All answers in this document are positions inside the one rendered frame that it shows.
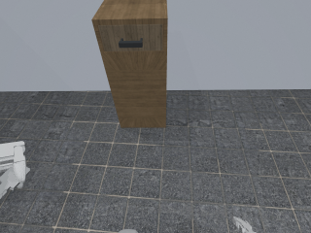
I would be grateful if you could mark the handle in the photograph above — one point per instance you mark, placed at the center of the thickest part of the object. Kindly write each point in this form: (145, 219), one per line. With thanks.
(130, 44)

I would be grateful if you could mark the cabinet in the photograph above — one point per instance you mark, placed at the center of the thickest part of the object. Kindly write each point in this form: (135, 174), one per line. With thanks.
(137, 78)

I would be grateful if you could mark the robot right hand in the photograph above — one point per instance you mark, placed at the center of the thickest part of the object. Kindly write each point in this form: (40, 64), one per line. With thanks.
(243, 226)

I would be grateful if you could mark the drawer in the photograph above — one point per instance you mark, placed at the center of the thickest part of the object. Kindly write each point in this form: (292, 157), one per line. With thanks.
(151, 34)

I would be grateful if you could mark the robot left hand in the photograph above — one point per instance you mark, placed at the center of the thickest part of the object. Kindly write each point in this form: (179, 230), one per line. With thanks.
(13, 163)

